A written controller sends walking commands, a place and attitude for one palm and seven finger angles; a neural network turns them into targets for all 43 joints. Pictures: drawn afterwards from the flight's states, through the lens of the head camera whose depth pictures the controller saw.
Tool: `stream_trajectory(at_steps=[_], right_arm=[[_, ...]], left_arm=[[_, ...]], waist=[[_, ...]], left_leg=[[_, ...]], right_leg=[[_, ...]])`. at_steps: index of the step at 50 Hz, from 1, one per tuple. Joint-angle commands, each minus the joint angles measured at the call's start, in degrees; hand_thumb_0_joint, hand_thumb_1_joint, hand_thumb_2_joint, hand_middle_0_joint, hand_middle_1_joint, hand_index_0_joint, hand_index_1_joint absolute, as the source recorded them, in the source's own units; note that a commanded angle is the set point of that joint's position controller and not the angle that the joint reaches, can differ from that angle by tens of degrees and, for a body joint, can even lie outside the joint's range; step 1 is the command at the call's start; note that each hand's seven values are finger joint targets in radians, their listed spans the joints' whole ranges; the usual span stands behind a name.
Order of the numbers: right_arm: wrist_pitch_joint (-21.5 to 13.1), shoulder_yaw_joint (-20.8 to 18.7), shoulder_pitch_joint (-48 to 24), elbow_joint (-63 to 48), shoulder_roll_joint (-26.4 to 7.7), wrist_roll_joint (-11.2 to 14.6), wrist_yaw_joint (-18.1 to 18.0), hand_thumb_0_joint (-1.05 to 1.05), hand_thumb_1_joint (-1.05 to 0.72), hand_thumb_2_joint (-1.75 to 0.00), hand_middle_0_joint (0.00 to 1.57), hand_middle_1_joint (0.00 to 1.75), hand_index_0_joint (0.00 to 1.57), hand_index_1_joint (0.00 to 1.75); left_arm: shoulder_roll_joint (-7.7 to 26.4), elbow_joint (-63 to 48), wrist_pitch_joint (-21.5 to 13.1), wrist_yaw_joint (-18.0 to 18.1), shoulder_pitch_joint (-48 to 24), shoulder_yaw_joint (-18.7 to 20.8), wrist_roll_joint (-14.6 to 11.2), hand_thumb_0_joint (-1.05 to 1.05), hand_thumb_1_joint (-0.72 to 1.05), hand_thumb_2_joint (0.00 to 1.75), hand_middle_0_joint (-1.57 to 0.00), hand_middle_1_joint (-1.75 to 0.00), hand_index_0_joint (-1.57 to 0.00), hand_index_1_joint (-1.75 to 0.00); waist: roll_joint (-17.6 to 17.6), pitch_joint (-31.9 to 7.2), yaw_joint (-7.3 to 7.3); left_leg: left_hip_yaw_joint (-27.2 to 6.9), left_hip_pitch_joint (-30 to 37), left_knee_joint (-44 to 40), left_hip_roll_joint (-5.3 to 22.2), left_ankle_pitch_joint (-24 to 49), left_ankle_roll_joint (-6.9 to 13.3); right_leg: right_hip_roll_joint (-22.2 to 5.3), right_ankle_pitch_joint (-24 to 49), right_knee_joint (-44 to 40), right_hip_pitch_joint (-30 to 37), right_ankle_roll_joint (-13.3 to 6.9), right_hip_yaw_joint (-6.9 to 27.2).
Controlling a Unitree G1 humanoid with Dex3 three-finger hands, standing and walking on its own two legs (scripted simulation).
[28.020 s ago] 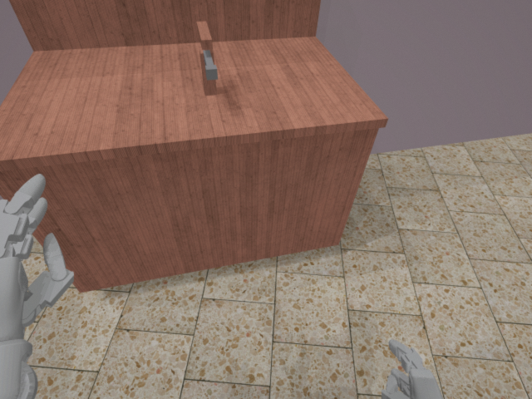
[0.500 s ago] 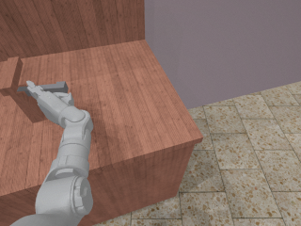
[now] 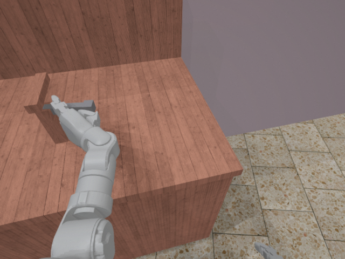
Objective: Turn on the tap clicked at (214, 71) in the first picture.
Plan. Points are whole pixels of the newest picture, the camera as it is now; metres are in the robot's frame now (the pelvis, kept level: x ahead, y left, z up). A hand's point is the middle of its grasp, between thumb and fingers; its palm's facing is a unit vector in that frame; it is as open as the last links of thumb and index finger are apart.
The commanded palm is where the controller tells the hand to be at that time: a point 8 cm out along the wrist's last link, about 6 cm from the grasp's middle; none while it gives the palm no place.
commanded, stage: lift the hand up off the lever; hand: left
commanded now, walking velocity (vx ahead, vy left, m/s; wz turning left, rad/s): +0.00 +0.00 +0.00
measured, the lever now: (89, 107) +0.47 +0.24 +0.11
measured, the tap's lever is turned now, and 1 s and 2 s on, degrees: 80 80 80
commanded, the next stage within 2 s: draw the hand back beside the body in 1.58 s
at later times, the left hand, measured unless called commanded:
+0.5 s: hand (92, 111) +0.41 +0.21 +0.15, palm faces +0.80 -0.59 -0.06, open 7.8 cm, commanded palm +0.36 +0.22 +0.15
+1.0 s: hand (84, 108) +0.40 +0.21 +0.17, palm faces +0.79 -0.62 -0.05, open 7.8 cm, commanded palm +0.35 +0.22 +0.17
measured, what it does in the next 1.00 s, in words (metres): stands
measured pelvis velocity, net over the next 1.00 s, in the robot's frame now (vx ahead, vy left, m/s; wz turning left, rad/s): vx -0.01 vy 0.00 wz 0.00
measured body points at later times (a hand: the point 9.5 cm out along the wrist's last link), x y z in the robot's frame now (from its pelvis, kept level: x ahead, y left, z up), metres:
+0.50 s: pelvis -0.01 -0.01 +0.01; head -0.01 -0.03 +0.45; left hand +0.36 +0.23 +0.16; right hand +0.12 -0.26 -0.12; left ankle +0.02 +0.13 -0.72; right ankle -0.02 -0.08 -0.72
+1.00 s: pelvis -0.01 +0.00 +0.01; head -0.02 -0.02 +0.46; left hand +0.35 +0.24 +0.17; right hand +0.14 -0.24 -0.10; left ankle +0.02 +0.13 -0.72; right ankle -0.02 -0.08 -0.72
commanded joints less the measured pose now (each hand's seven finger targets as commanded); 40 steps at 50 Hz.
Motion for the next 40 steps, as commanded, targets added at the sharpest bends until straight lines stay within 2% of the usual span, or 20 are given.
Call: stream_trajectory(at_steps=[1,3,4,6,9,12,14,15,18,19,21,23,24,25,28,29,32,37,39,40], right_arm=[[-1.9,-1.9,-3.9,-6.1,-7.1,0.5,-1.1,0.0,-0.9,-0.9,0.2,0.3,0.2,0.3],[-1.9,-1.7,-4.3,-6.3,-7.0,0.5,-1.2,0.0,-0.9,-0.9,0.2,0.3,0.2,0.3],[-1.7,-1.9,-3.8,-5.9,-7.2,0.5,-1.3,0.0,-0.9,-0.9,0.2,0.3,0.2,0.3],[-1.9,-1.6,-4.3,-6.2,-6.9,0.6,-1.2,0.0,-0.9,-0.9,0.2,0.3,0.2,0.3],[-1.8,-1.8,-4.0,-6.3,-7.3,0.6,-1.4,0.0,-0.9,-0.9,0.2,0.3,0.2,0.3],[-2.0,-1.6,-4.5,-6.8,-7.0,0.9,-1.4,0.0,-0.9,-0.9,0.2,0.3,0.2,0.3],[-1.9,-1.8,-4.5,-6.3,-7.6,1.0,-1.8,0.0,-0.9,-0.9,0.2,0.3,0.2,0.3],[-2.0,-1.5,-5.1,-6.8,-7.3,1.2,-1.8,0.0,-0.9,-0.9,0.2,0.3,0.2,0.3],[-2.5,-1.5,-5.2,-6.5,-7.2,1.1,-1.9,0.0,-0.9,-0.9,0.2,0.3,0.2,0.3],[-2.5,-1.8,-5.3,-6.2,-7.5,1.1,-2.1,0.0,-0.9,-0.9,0.2,0.3,0.2,0.3],[-2.7,-1.6,-5.3,-6.4,-7.3,1.2,-2.2,0.0,-0.9,-0.9,0.2,0.3,0.2,0.3],[-2.8,-1.6,-5.7,-6.8,-7.2,1.3,-2.3,0.0,-0.9,-0.9,0.2,0.3,0.2,0.3],[-2.5,-1.8,-5.4,-6.1,-7.6,1.3,-2.6,0.0,-0.9,-0.9,0.2,0.3,0.2,0.3],[-2.6,-1.4,-6.0,-6.7,-7.4,1.5,-2.5,0.0,-0.9,-0.9,0.2,0.3,0.2,0.3],[-3.2,-1.3,-6.3,-6.4,-7.6,1.7,-3.0,0.0,-0.9,-0.9,0.2,0.3,0.2,0.3],[-3.1,-1.4,-6.0,-6.0,-7.8,1.6,-3.1,0.0,-0.9,-0.9,0.2,0.3,0.2,0.3],[-3.6,-1.5,-6.1,-6.6,-7.4,1.7,-3.1,0.0,-0.9,-0.9,0.2,0.3,0.2,0.3],[-3.7,-1.3,-7.1,-6.8,-7.4,2.1,-3.1,0.0,-0.9,-0.9,0.2,0.3,0.2,0.3],[-3.6,-1.4,-7.1,-6.2,-7.6,2.1,-3.3,0.0,-0.9,-0.9,0.2,0.3,0.2,0.3],[-3.8,-1.2,-7.4,-6.6,-7.4,2.1,-3.2,0.0,-0.9,-0.9,0.2,0.3,0.2,0.3]], left_arm=[[10.4,-12.7,-2.0,0.5,-29.2,-1.3,2.2,0.0,0.9,0.9,-0.15,-0.15,-0.15,-0.15],[9.5,-12.9,-1.2,0.3,-29.2,-2.4,2.4,0.0,0.9,0.9,-0.15,-0.15,-0.15,-0.15],[11.3,-12.3,-0.9,0.3,-28.2,-0.4,2.5,0.0,0.9,0.9,-0.15,-0.15,-0.15,-0.15],[9.0,-12.3,-0.8,0.0,-29.1,-2.8,2.4,0.0,0.9,0.9,-0.15,-0.15,-0.15,-0.15],[11.6,-12.4,-0.4,-0.1,-26.8,0.1,2.0,0.0,0.9,0.9,-0.15,-0.15,-0.15,-0.15],[9.2,-12.9,0.0,-0.6,-26.5,-2.2,1.4,0.0,0.9,0.9,-0.15,-0.15,-0.15,-0.15],[12.8,-11.8,0.4,-0.6,-25.6,1.0,1.1,0.0,0.9,0.9,-0.15,-0.15,-0.15,-0.15],[11.2,-13.1,0.5,-0.9,-26.5,-0.7,0.8,0.0,0.9,0.9,-0.15,-0.15,-0.15,-0.15],[10.5,-14.4,0.5,-1.0,-28.2,-1.8,1.1,0.0,0.9,0.9,-0.15,-0.15,-0.15,-0.15],[13.2,-14.0,0.7,-0.8,-26.5,0.7,1.1,0.0,0.9,0.9,-0.15,-0.15,-0.15,-0.15],[12.7,-15.0,0.5,-1.0,-27.5,0.1,0.8,0.0,0.9,0.9,-0.15,-0.15,-0.15,-0.15],[13.1,-16.0,0.7,-1.3,-26.3,0.2,0.7,0.0,0.9,0.9,-0.15,-0.15,-0.15,-0.15],[15.5,-14.5,1.1,-1.5,-24.5,2.4,0.8,0.0,0.9,0.9,-0.15,-0.15,-0.15,-0.15],[12.9,-15.2,1.3,-1.9,-25.8,-0.3,0.4,0.0,0.9,0.9,-0.15,-0.15,-0.15,-0.15],[13.6,-14.3,1.5,-2.5,-27.8,-0.2,-0.1,0.0,0.9,0.9,-0.15,-0.15,-0.15,-0.15],[15.7,-14.3,1.6,-2.5,-27.2,1.8,0.0,0.0,0.9,0.9,-0.15,-0.15,-0.15,-0.15],[14.0,-16.7,1.1,-2.7,-26.8,0.3,-0.2,0.0,0.9,0.9,-0.15,-0.15,-0.15,-0.15],[12.7,-16.7,2.4,-3.6,-25.2,-0.8,-1.2,0.0,0.9,0.9,-0.15,-0.15,-0.15,-0.15],[14.0,-17.4,2.7,-3.6,-25.5,0.2,-1.1,0.0,0.9,0.9,-0.15,-0.15,-0.15,-0.15],[12.8,-18.3,2.8,-3.5,-26.3,-0.9,-1.2,0.0,0.9,0.9,-0.15,-0.15,-0.15,-0.15]], waist=[[-2.8,-15.9,-0.97],[-2.0,-16.6,-0.99],[-1.7,-16.6,-0.39],[-2.6,-15.7,-1.04],[-2.1,-16.9,0.2],[-3.4,-15.9,-0.28],[-4.6,-14.7,0.13],[-4.0,-14.3,-0.18],[-3.6,-14.4,-0.42],[-3.0,-14.4,0.26],[-4.2,-15.1,0.09],[-3.2,-15.6,0.32],[-3.7,-14.6,0.67],[-3.3,-13.8,0.24],[-4.6,-12.3,-0.39],[-3.1,-12.6,0.17],[-2.9,-15.3,0.32],[-3.6,-12.8,0.48],[-3.0,-12.9,0.73],[-2.9,-13.1,0.61]], left_leg=[[2.0,10.7,-3.4,-0.4,16.4,1.2],[2.3,10.9,-3.3,-0.6,17.1,1.3],[1.7,11.2,-3.7,-0.4,17.6,0.9],[2.0,11.0,-3.6,-0.4,16.7,1.2],[2.1,10.9,-4.0,-0.6,17.6,1.2],[2.4,10.6,-4.0,-0.7,16.8,1.6],[2.3,9.7,-4.8,-0.8,15.4,1.8],[2.6,9.7,-5.0,-0.8,15.2,1.9],[2.7,10.6,-4.9,-0.8,15.1,2.0],[2.6,10.3,-5.3,-0.9,14.3,2.0],[2.8,10.2,-5.3,-0.9,14.8,2.2],[3.3,10.0,-5.2,-1.1,14.8,2.3],[2.9,9.7,-5.6,-1.1,14.3,2.2],[3.0,9.6,-6.0,-1.1,13.8,2.2],[3.2,9.3,-6.2,-1.1,11.5,2.6],[3.0,9.8,-6.6,-1.2,11.6,2.5],[3.3,11.3,-6.4,-1.2,13.8,2.5],[3.3,11.7,-7.3,-1.1,13.4,2.4],[2.9,12.6,-8.0,-1.0,13.2,2.2],[3.0,13.1,-8.1,-0.9,13.9,2.3]], right_leg=[[-1.5,18.0,-6.6,3.8,1.4,1.5],[-1.7,19.2,-6.6,4.3,1.4,1.7],[-1.5,18.9,-6.5,4.5,1.1,1.4],[-1.6,18.6,-6.9,3.9,1.4,1.5],[-1.7,20.5,-7.0,6.1,1.3,1.7],[-1.9,20.7,-7.6,6.2,1.7,2.0],[-2.0,19.7,-8.5,6.9,1.8,2.1],[-2.2,19.7,-8.6,7.0,1.9,2.3],[-2.1,19.2,-8.9,6.5,1.9,2.3],[-2.0,18.1,-9.3,6.8,1.9,2.4],[-2.4,20.0,-9.2,8.0,2.2,2.9],[-2.7,21.4,-9.4,9.0,2.4,3.3],[-2.5,20.0,-9.8,9.1,2.2,3.1],[-2.6,19.2,-9.9,8.5,2.3,3.0],[-2.8,17.0,-11.3,7.6,2.7,3.9],[-2.5,16.1,-11.4,7.7,2.3,3.5],[-2.7,19.4,-10.6,9.1,2.4,3.6],[-2.6,18.2,-11.6,8.7,2.4,3.3],[-2.3,16.6,-11.8,8.6,2.1,3.0],[-2.4,17.4,-11.6,8.8,2.1,3.1]])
